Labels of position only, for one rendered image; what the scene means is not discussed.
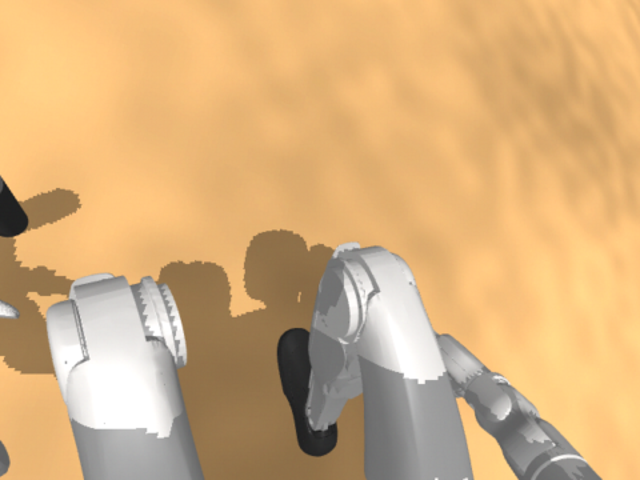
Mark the right robot hand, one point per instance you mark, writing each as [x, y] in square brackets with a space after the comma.
[462, 366]

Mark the can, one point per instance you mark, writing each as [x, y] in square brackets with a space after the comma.
[13, 220]

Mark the left robot hand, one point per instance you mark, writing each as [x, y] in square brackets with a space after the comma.
[8, 311]

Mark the right robot foot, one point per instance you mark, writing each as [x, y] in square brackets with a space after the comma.
[295, 369]

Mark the right robot arm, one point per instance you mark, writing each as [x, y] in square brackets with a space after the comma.
[533, 448]

